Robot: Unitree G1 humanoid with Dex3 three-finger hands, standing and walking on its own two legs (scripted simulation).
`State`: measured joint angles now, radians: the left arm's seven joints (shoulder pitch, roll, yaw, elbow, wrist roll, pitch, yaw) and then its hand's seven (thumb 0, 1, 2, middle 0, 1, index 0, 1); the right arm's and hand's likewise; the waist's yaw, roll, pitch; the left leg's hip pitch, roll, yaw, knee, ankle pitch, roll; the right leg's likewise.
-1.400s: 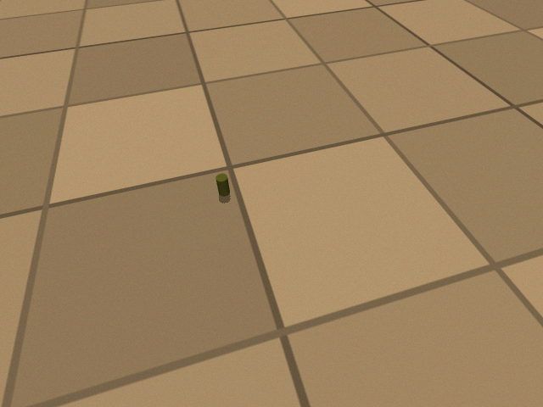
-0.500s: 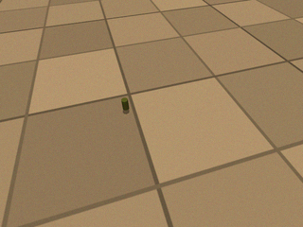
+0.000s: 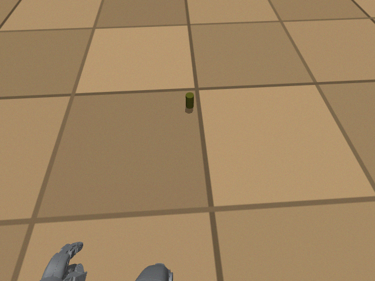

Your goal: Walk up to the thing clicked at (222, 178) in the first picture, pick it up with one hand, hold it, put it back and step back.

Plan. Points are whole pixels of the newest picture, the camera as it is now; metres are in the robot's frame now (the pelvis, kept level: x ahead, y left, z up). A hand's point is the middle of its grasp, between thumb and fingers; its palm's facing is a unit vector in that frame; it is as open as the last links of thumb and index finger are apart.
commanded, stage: walk up
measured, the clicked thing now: (189, 100) +1.28 +0.01 -0.72
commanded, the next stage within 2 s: stand in 1.94 s
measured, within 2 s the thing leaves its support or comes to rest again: neither
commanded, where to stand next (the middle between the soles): +0.05 +0.00 m, yaw +41 degrees
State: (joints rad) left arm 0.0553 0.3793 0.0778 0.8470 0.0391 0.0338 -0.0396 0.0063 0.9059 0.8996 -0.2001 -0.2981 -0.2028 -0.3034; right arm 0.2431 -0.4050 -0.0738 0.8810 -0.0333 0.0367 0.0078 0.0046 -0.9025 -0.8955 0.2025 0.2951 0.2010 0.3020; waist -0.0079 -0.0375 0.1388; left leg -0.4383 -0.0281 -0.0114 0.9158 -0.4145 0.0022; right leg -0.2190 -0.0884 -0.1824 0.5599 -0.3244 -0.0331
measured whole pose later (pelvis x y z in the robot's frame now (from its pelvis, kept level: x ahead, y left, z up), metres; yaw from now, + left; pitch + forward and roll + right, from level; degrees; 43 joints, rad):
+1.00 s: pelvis -0.01 -0.05 -0.03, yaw +36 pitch -3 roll +1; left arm 0.34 0.42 0.06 0.84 0.02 0.00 -0.01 0.01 0.91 0.90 -0.20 -0.30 -0.20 -0.30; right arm 0.23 -0.40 -0.03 0.77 -0.02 0.01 0.01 0.00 -0.90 -0.90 0.21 0.30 0.20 0.30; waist 0.02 -0.02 0.08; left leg -0.39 -0.05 -0.11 0.75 -0.32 0.00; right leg -0.36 -0.07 -0.03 0.79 -0.44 -0.02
